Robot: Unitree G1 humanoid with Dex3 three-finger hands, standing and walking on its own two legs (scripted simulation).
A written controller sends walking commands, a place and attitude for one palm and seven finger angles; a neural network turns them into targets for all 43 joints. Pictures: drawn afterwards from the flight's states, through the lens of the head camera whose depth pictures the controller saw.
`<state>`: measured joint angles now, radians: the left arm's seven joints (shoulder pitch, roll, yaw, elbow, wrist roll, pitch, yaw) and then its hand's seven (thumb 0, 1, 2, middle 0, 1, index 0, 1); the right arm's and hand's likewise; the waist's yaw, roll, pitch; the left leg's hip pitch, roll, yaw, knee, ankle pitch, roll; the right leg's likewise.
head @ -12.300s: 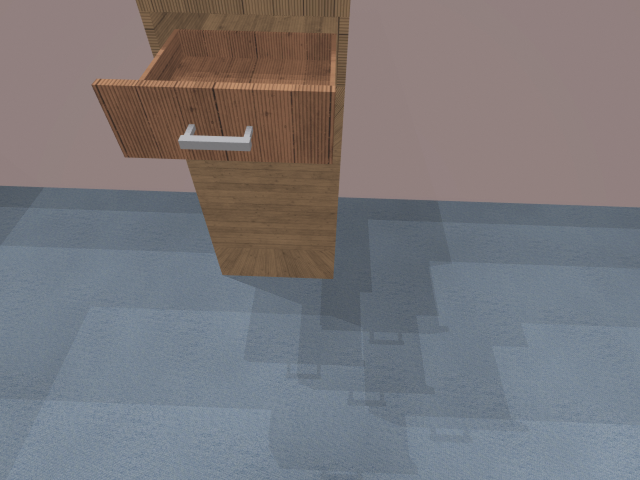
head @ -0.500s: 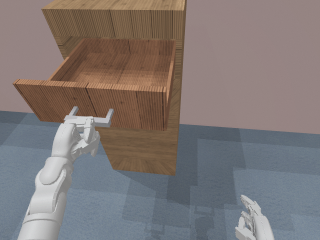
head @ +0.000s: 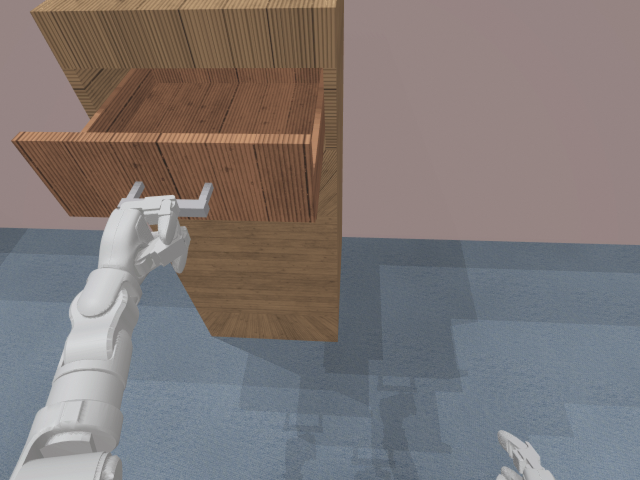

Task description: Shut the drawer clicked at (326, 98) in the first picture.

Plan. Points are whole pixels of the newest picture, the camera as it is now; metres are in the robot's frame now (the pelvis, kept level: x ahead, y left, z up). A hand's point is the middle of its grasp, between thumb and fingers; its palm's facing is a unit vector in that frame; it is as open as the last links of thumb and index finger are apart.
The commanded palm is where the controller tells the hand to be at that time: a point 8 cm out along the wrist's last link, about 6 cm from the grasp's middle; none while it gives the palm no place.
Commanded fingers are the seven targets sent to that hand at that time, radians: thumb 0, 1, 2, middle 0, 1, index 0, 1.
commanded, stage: push the drawer shut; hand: left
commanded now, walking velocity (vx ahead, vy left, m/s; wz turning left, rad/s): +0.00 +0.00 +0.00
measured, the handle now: (168, 198) +0.44 +0.23 +0.12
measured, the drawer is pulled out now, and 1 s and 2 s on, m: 0.18 0.07 0.00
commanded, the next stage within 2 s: pull the fist back off the drawer in 1.84 s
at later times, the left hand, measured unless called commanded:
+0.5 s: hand (191, 208) +0.42 +0.20 +0.11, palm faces +0.01 -1.00 -0.04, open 3.2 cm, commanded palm +0.42 +0.24 +0.12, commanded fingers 0.00 0.90 0.90 -1.40 -1.60 -1.40 -1.60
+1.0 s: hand (204, 181) +0.48 +0.20 +0.11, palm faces +0.00 -1.00 -0.04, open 3.2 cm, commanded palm +0.49 +0.24 +0.12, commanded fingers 0.00 0.90 0.90 -1.40 -1.60 -1.40 -1.60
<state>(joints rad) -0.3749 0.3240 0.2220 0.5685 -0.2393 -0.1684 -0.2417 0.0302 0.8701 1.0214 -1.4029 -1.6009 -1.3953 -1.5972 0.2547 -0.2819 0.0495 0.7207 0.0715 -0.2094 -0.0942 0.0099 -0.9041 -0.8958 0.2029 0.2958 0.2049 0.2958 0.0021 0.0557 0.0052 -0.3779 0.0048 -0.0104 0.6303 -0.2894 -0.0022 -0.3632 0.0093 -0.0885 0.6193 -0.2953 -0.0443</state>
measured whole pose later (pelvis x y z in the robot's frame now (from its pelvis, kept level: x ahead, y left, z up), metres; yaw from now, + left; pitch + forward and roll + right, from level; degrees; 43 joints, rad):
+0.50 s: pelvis +0.01 +0.01 +0.00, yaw +0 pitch +5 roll -1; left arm -0.61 0.34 0.22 0.83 -0.20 -0.22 -0.22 0.03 0.85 1.02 -1.40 -1.60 -1.39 -1.60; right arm 0.29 -0.27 0.05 0.72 0.06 -0.16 -0.07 0.01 -0.90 -0.90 0.20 0.30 0.21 0.30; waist -0.02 0.04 -0.01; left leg -0.44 -0.01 -0.01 0.65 -0.30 0.02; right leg -0.42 -0.01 -0.08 0.63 -0.30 -0.03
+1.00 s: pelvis +0.00 +0.01 -0.01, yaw -1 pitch +10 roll -1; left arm -0.87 0.45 0.28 1.13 -0.16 -0.29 -0.23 0.02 0.88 1.04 -1.40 -1.60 -1.40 -1.60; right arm 0.36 -0.29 0.05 0.74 0.05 -0.13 -0.07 0.01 -0.90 -0.90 0.20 0.30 0.21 0.30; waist -0.09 0.03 -0.02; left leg -0.57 0.01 0.00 0.71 -0.31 0.01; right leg -0.55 0.01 -0.08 0.67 -0.30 -0.03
